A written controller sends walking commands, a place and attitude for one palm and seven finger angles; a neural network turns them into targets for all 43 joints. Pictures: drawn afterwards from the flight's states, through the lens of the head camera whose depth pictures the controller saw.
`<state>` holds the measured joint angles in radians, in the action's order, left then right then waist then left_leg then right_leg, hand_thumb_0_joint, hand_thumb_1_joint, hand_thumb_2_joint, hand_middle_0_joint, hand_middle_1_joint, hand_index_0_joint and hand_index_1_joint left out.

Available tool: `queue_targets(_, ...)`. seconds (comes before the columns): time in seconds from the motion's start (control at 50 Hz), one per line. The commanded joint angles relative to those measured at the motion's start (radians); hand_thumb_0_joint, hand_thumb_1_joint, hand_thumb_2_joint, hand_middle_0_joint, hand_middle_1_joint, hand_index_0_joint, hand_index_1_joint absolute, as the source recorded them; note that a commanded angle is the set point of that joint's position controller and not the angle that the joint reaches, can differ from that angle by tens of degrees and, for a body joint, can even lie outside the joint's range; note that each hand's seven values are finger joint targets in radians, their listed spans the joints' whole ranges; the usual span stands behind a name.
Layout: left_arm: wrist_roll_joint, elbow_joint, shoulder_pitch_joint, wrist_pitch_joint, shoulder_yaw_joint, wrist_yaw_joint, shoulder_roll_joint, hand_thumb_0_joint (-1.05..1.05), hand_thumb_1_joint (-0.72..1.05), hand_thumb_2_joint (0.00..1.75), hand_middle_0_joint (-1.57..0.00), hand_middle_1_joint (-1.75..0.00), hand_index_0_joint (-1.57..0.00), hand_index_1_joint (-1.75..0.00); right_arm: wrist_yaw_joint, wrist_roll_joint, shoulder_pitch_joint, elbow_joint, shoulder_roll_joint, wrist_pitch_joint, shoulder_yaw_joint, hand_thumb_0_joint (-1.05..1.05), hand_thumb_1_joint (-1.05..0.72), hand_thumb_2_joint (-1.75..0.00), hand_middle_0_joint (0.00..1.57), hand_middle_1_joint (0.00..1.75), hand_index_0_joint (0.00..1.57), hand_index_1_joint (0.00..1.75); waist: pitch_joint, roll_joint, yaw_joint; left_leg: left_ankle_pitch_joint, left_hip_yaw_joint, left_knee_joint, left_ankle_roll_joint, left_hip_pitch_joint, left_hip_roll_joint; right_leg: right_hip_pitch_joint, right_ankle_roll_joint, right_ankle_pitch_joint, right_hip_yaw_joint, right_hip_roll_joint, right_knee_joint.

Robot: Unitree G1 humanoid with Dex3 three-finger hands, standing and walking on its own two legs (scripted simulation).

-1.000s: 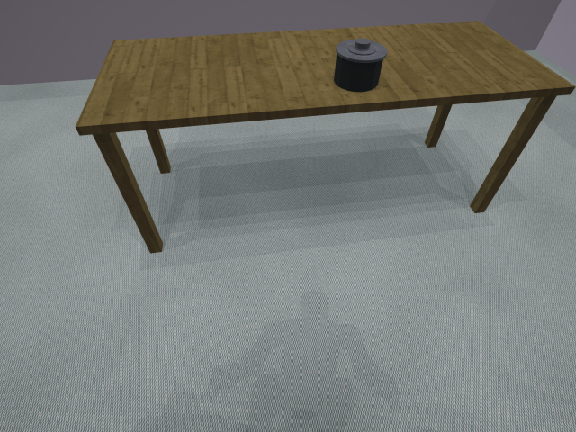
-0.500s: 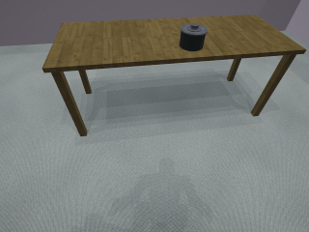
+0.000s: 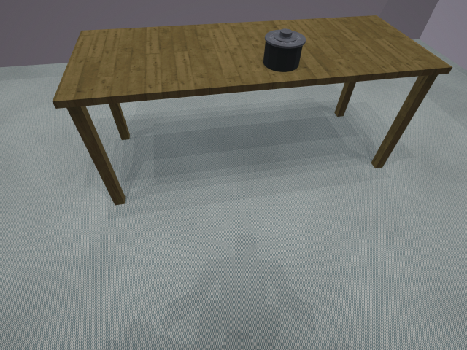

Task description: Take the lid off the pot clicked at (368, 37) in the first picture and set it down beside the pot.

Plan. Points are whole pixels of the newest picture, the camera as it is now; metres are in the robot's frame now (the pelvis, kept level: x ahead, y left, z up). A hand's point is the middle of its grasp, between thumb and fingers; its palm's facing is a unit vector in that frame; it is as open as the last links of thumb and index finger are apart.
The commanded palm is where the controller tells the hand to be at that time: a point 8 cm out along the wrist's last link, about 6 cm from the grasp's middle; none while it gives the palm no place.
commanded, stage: walk to a spot facing it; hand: left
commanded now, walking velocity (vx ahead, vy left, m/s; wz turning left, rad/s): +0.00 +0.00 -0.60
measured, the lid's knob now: (286, 32) +1.25 -0.12 +0.02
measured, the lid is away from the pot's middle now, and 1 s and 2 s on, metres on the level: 0.00 0.00 0.00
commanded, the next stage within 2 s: none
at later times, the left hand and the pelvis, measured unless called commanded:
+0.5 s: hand out of the picture +0.04 +0.15 -0.16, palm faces -0.15 -0.96 -0.23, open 7.3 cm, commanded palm none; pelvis +0.01 -0.03 +0.00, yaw -15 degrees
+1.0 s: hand (181, 270) +0.32 +0.15 -0.17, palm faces -0.48 -0.85 -0.20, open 7.3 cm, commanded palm none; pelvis +0.16 -0.01 +0.00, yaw -34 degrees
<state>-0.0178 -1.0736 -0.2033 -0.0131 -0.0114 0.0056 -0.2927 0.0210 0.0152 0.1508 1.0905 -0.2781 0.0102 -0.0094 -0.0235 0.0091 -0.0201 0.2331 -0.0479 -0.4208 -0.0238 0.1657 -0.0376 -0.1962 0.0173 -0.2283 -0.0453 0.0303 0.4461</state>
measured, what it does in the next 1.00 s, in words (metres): walks ahead, turning right: left foot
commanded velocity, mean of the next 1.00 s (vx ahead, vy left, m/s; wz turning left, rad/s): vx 0.24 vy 0.00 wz -0.60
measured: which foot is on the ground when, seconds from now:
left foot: down 0.00-0.22, up 0.24-0.76, down 0.78-1.00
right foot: down 0.00-0.76, up 0.78-1.00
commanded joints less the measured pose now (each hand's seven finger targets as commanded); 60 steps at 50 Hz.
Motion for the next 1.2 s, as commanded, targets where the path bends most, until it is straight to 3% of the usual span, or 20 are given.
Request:
queue_targets(0.0,0.0,0.105,-0.02,-0.013,-0.036,0.006,-0.121,0.0,0.9,0.9,-0.2,-0.3,-0.2,-0.3,0.014,-0.003,0.059,-0.092,-0.134,-0.005,-0.045,0.0,-0.9,-0.9,0.2,0.3,0.2,0.3,0.01,-0.035,0.027,-0.053,0.068,0.022,0.046,-0.026,-0.134,-0.137,0.014,0.149,-0.119,-0.08,0.033)
queue_targets(0.12,-0.004,0.173,-0.07,-0.031,-0.059,-0.01,-0.051,0.0,0.9,0.9,-0.2,-0.3,-0.2,-0.3,0.014,0.004,0.024,-0.172,-0.157,0.001,-0.081,0.0,-0.9,-0.9,0.2,0.3,0.2,0.3,0.001,-0.199,0.001,-0.222,0.114,0.073,0.186,0.049,-0.336,-0.192,-0.025,-0.253,0.038,-0.046,0.419)
queue_targets(0.16,-0.004,0.166,-0.151,-0.022,-0.067,-0.015,-0.036,0.0,0.9,0.9,-0.2,-0.3,-0.2,-0.3,0.013,0.008,-0.007,-0.188,-0.149,-0.004,-0.085,0.0,-0.9,-0.9,0.2,0.3,0.2,0.3,0.018,-0.138,-0.041,-0.236,0.026,-0.074,0.135,0.098,-0.294,-0.071,-0.018,-0.153,0.053,-0.062,0.253)
queue_targets(0.18,-0.01,0.153,-0.211,-0.013,-0.074,-0.013,-0.063,0.0,0.9,0.9,-0.2,-0.3,-0.2,-0.3,0.01,0.003,-0.015,-0.196,-0.134,-0.011,-0.085,0.0,-0.9,-0.9,0.2,0.3,0.2,0.3,0.019,-0.008,-0.07,-0.135,-0.048,-0.252,0.072,0.157,-0.218,-0.001,-0.012,0.036,0.014,-0.071,0.074)
queue_targets(0.2,-0.022,0.157,-0.225,0.006,-0.097,0.004,-0.174,0.0,0.9,0.9,-0.2,-0.3,-0.2,-0.3,0.005,-0.005,0.018,-0.225,-0.045,-0.02,-0.071,0.0,-0.9,-0.9,0.2,0.3,0.2,0.3,0.013,0.358,-0.053,0.261,-0.134,-0.546,-0.019,0.393,-0.043,0.08,0.059,0.265,-0.408,-0.316,-0.119)
queue_targets(0.22,-0.001,0.161,-0.262,0.003,-0.094,0.012,-0.184,0.0,0.9,0.9,-0.2,-0.3,-0.2,-0.3,0.007,-0.003,-0.025,-0.245,-0.056,-0.028,-0.066,0.0,-0.9,-0.9,0.2,0.3,0.2,0.3,0.03,0.289,-0.077,0.363,0.02,-0.669,-0.016,0.407,-0.011,0.027,0.125,0.247,-0.513,-0.372,-0.194)
queue_targets(0.26,0.0,0.184,-0.164,0.005,-0.09,0.014,-0.131,0.0,0.9,0.9,-0.2,-0.3,-0.2,-0.3,-0.001,0.002,-0.035,-0.238,-0.066,-0.023,-0.071,0.0,-0.9,-0.9,0.2,0.3,0.2,0.3,-0.029,0.165,-0.028,0.212,0.094,-0.753,-0.01,0.472,-0.046,-0.004,0.153,-0.098,-0.491,-0.302,-0.226)
queue_targets(0.3,0.002,0.201,-0.139,0.02,-0.083,0.01,-0.094,0.0,0.9,0.9,-0.2,-0.3,-0.2,-0.3,-0.014,0.012,-0.017,-0.221,-0.057,-0.011,-0.071,0.0,-0.9,-0.9,0.2,0.3,0.2,0.3,-0.011,0.074,-0.013,0.115,0.072,-0.722,-0.022,0.445,-0.058,0.0,0.161,-0.129,-0.41,-0.247,-0.221)
queue_targets(0.54,-0.006,0.158,-0.286,0.062,-0.09,-0.002,-0.074,0.0,0.9,0.9,-0.2,-0.3,-0.2,-0.3,-0.029,0.007,-0.102,-0.292,-0.012,0.022,-0.069,0.0,-0.9,-0.9,0.2,0.3,0.2,0.3,0.004,0.105,-0.052,0.058,0.056,-0.499,-0.033,0.498,-0.022,0.119,0.2,-0.115,-0.443,-0.196,-0.232)
queue_targets(0.64,-0.011,0.178,-0.241,0.055,-0.098,0.0,-0.098,0.0,0.9,0.9,-0.2,-0.3,-0.2,-0.3,-0.029,-0.005,-0.105,-0.327,-0.003,0.037,-0.068,0.0,-0.9,-0.9,0.2,0.3,0.2,0.3,-0.013,0.139,-0.045,0.108,0.052,-0.322,-0.014,0.326,0.025,0.013,0.198,-0.081,-0.465,-0.18,-0.202)
queue_targets(0.7,-0.007,0.201,-0.161,0.049,-0.104,0.001,-0.097,0.0,0.9,0.9,-0.2,-0.3,-0.2,-0.3,-0.015,-0.01,0.038,-0.296,-0.018,0.053,-0.07,0.0,-0.9,-0.9,0.2,0.3,0.2,0.3,0.015,0.106,0.03,0.033,0.052,-0.076,-0.004,-0.031,0.044,-0.194,0.147,-0.082,-0.409,-0.11,-0.069)
queue_targets(0.72,-0.004,0.213,-0.138,0.05,-0.101,-0.005,-0.063,0.0,0.9,0.9,-0.2,-0.3,-0.2,-0.3,0.002,-0.01,0.173,-0.256,-0.07,0.061,-0.079,0.0,-0.9,-0.9,0.2,0.3,0.2,0.3,0.075,0.009,0.086,0.088,0.122,0.019,0.013,-0.27,-0.033,-0.322,0.108,-0.09,-0.337,-0.033,0.091)
queue_targets(0.74,0.01,0.227,-0.159,0.05,-0.092,-0.021,0.002,0.0,0.9,0.9,-0.2,-0.3,-0.2,-0.3,0.008,0.008,0.291,-0.233,-0.192,0.064,-0.104,0.0,-0.9,-0.9,0.2,0.3,0.2,0.3,0.127,-0.306,0.12,0.351,0.509,0.15,0.1,-0.418,-0.337,-0.54,0.05,-0.309,-0.162,0.101,0.421)
queue_targets(0.76,0.0,0.252,-0.13,0.063,-0.097,-0.027,-0.014,0.0,0.9,0.9,-0.2,-0.3,-0.2,-0.3,0.008,0.005,0.316,-0.244,-0.204,0.06,-0.099,0.0,-0.9,-0.9,0.2,0.3,0.2,0.3,0.069,-0.239,0.114,0.407,0.663,0.239,0.191,-0.322,-0.473,-0.598,0.017,-0.328,-0.051,0.04,0.613)
queue_targets(0.78,-0.007,0.253,-0.101,0.062,-0.094,-0.03,-0.028,0.0,0.9,0.9,-0.2,-0.3,-0.2,-0.3,0.004,0.007,0.267,-0.257,-0.179,0.055,-0.09,0.0,-0.9,-0.9,0.2,0.3,0.2,0.3,0.028,-0.142,0.094,0.48,0.67,0.258,0.226,-0.19,-0.469,-0.602,0.017,-0.293,-0.049,-0.01,0.717)
queue_targets(0.84,-0.023,0.207,-0.114,0.036,-0.096,-0.057,0.001,0.0,0.9,0.9,-0.2,-0.3,-0.2,-0.3,0.002,0.001,0.172,-0.241,-0.029,0.077,-0.046,0.0,-0.9,-0.9,0.2,0.3,0.2,0.3,-0.091,-0.155,0.005,0.13,0.245,0.254,0.113,-0.026,-0.271,-0.569,-0.004,-0.026,-0.01,-0.085,0.789)
queue_targets(0.88,-0.021,0.203,-0.112,0.023,-0.089,-0.061,0.024,0.0,0.9,0.9,-0.2,-0.3,-0.2,-0.3,0.01,-0.005,0.217,-0.218,-0.002,0.094,-0.036,0.0,-0.9,-0.9,0.2,0.3,0.2,0.3,-0.069,-0.152,0.0,-0.168,0.11,0.219,0.092,-0.048,-0.238,-0.558,-0.018,0.031,0.011,-0.092,0.798)
queue_targets(0.94,-0.02,0.224,-0.052,0.011,-0.073,-0.065,0.045,0.0,0.9,0.9,-0.2,-0.3,-0.2,-0.3,0.013,-0.006,0.287,-0.177,-0.016,0.105,-0.035,0.0,-0.9,-0.9,0.2,0.3,0.2,0.3,-0.063,-0.131,0.007,-0.409,0.017,0.19,0.115,-0.135,-0.242,-0.631,-0.027,0.072,0.051,-0.099,0.764)
queue_targets(1.1,-0.011,0.284,0.214,0.013,-0.045,-0.071,0.072,0.0,0.9,0.9,-0.2,-0.3,-0.2,-0.3,0.012,0.009,0.408,-0.09,-0.017,0.091,-0.033,0.0,-0.9,-0.9,0.2,0.3,0.2,0.3,-0.128,-0.127,0.076,-0.58,-0.128,0.175,0.127,-0.196,-0.256,-0.517,0.016,0.127,0.17,-0.071,0.335)
queue_targets(1.18,-0.011,0.249,0.104,0.027,-0.056,-0.056,0.026,0.0,0.9,0.9,-0.2,-0.3,-0.2,-0.3,0.009,0.009,0.395,-0.076,-0.067,0.08,-0.049,0.0,-0.9,-0.9,0.2,0.3,0.2,0.3,-0.012,-0.146,0.013,-0.971,-0.184,-0.071,0.117,-0.225,-0.29,-0.226,0.085,0.005,0.216,0.0,0.227)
